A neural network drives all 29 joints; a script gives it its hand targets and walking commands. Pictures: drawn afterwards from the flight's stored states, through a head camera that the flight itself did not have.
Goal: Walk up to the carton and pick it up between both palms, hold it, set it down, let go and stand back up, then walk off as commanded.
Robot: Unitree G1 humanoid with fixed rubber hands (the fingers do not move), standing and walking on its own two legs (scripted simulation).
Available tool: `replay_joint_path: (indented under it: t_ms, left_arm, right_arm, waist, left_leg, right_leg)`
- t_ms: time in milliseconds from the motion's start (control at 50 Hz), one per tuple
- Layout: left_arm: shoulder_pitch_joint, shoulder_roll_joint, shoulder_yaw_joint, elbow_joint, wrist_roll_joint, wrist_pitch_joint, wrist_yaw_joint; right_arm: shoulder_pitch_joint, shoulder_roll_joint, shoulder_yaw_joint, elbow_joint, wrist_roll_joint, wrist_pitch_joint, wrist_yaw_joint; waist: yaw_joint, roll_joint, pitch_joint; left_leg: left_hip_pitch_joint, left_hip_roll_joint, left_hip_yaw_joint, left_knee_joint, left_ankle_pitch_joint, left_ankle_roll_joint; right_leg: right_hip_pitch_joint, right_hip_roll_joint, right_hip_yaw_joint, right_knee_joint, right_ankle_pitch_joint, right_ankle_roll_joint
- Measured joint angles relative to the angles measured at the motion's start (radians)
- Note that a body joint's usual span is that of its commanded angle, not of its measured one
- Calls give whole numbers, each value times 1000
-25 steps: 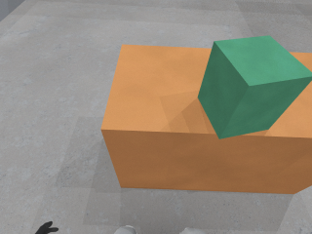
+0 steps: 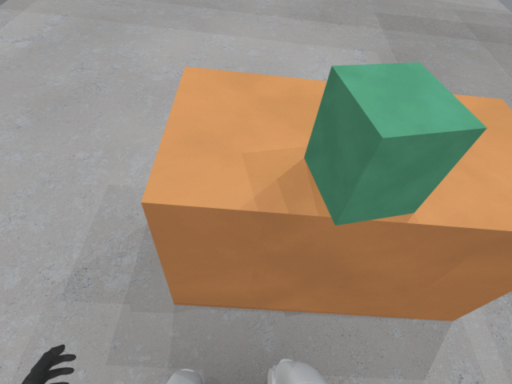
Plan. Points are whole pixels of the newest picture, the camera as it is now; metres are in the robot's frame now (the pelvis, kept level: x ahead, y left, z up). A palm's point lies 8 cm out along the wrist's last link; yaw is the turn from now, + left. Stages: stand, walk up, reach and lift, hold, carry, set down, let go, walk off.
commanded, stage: walk up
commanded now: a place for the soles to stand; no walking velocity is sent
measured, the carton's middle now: (376, 145) +0.57 -0.25 +0.04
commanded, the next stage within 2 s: none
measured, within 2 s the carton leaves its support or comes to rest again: neither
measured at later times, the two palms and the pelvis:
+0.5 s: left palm (181, 336) +0.21 +0.12 -0.07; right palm out of the picture -0.04 -0.52 -0.10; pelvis +0.03 -0.19 +0.01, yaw -6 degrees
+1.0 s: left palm (288, 348) +0.20 -0.06 -0.10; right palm out of the picture +0.08 -0.69 -0.11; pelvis +0.10 -0.36 +0.00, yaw -10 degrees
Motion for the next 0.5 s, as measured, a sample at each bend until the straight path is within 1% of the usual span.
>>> replay_joint_path:
  t_ms: [40, 60, 80, 100, 120, 140, 180, 200, 260, 280, 300, 320, 340, 360, 380, 400, 420, 440, 460, 500]
  left_arm:
    - [6, 6, 10, 0, 0, 0, -7]
    - [13, 6, 13, 0, 0, 0, -9]
    - [24, 6, 13, 0, 0, 0, -12]
    - [39, 1, 13, 0, 0, -6, -13]
    - [58, -3, 13, 0, 0, -14, -13]
    - [76, -7, 12, 1, 0, -19, -13]
    - [103, -17, 10, 8, 0, -19, -10]
    - [115, -23, 10, 10, 0, -19, -6]
    - [149, -36, 10, 13, 0, -19, 8]
    - [155, -36, 12, 13, 0, -17, 10]
    - [156, -36, 20, 10, 0, -10, 12]
    - [150, -37, 28, 3, 0, 0, 13]
    - [142, -38, 32, -9, 0, 11, 16]
    - [128, -44, 27, -25, 0, 18, 17]
    - [107, -46, 21, -45, 0, 21, 17]
    - [77, -46, 21, -61, 0, 21, 17]
    - [51, -44, 21, -74, 0, 21, 16]
    - [31, -43, 21, -89, 0, 21, 13]
    - [16, -43, 20, -105, 0, 21, 9]
    - [-2, -42, 16, -131, 0, 21, -3]
  right_arm:
    - [0, 0, 0, -1, 0, -1, -2]
    - [0, 0, 0, -4, 0, 0, -2]
    - [-1, 0, 0, -6, 0, 2, -3]
    - [-2, -2, 0, -6, 0, 7, -4]
    - [-5, -2, 0, -5, 0, 14, -6]
    - [-8, -2, 0, -5, 0, 23, -9]
    - [-8, -2, 0, -4, 0, 32, -14]
    - [-8, -2, 0, -3, 0, 34, -14]
    - [-8, -3, 0, 1, 0, 38, -14]
    - [-8, -3, 0, 1, 0, 39, -14]
    - [-7, -3, 0, 0, 0, 36, -14]
    - [-6, -5, 0, -5, 0, 30, -16]
    - [-2, -11, 0, -8, 0, 19, -21]
    - [22, -32, -1, -16, 0, 7, -32]
    - [49, -52, -1, -13, 0, 5, -48]
    - [65, -55, -1, 4, 0, 15, -61]
    - [73, -51, 0, 30, 0, 29, -66]
    - [78, -44, 0, 53, 0, 37, -68]
    - [79, -39, 0, 69, 0, 37, -68]
    - [78, -38, 0, 67, 0, 22, -68]
  waist:
    - [0, -14, -2]
    - [0, -15, -3]
    - [0, -14, -3]
    - [0, -4, -3]
    - [1, 3, -3]
    - [2, 7, -2]
    - [1, 19, 10]
    - [1, 30, 20]
    - [1, 59, 49]
    - [1, 65, 51]
    - [0, 66, 53]
    - [-1, 66, 66]
    - [-3, 66, 80]
    - [-2, 87, 83]
    - [-1, 103, 82]
    - [0, 97, 92]
    - [0, 87, 93]
    - [0, 73, 83]
    - [0, 62, 69]
    - [1, 53, 43]
  left_leg:
    - [0, 11, 0, 0, -9, -4]
    - [1, 20, 0, 0, -14, -6]
    - [6, 30, -1, 0, -20, -5]
    - [6, 42, -7, 12, -24, 15]
    - [-10, 41, -9, 74, -47, 24]
    - [-40, 33, -8, 161, -64, 25]
    - [-90, 16, -8, 296, -67, 26]
    - [-109, 15, -9, 345, -67, 27]
    - [-117, 15, -9, 371, -68, 19]
    - [-117, 15, -10, 354, -69, 13]
    - [-106, 15, -7, 297, -73, 15]
    - [-66, 17, 0, 183, -76, 31]
    - [-2, 22, 16, 7, -10, 57]
    - [55, 27, 17, -140, 101, 85]
    - [73, 33, 16, -177, 133, 88]
    - [73, 31, 18, -149, 108, 60]
    - [76, 31, 18, -127, 78, 20]
    - [79, 31, 17, -121, 58, -10]
    - [79, 36, 17, -121, 46, -22]
    - [73, 61, 18, -121, 30, -27]
  right_leg:
    - [-9, -7, 0, 0, 5, 0]
    - [-14, -2, -4, 0, 42, -3]
    - [-16, 9, -7, -2, 95, -19]
    - [-12, 25, -16, -2, 110, -56]
    - [-6, 38, -21, -2, 101, -89]
    - [-2, 47, -25, -4, 90, -99]
    - [24, 61, -39, -36, 85, -95]
    - [45, 71, -49, -64, 94, -84]
    - [115, 112, -67, -181, 146, 10]
    - [126, 130, -71, -222, 176, 41]
    - [126, 147, -72, -250, 217, 69]
    - [117, 162, -77, -252, 276, 89]
    - [86, 175, -80, -211, 346, 108]
    - [32, 190, -80, -104, 349, 113]
    - [-23, 189, -70, 40, 267, 103]
    - [-55, 170, -48, 170, 185, 83]
    - [-73, 150, -15, 265, 143, 61]
    - [-86, 131, 27, 341, 105, 49]
    - [-96, 113, 69, 392, 75, 37]
    - [-98, 66, 139, 405, 23, 17]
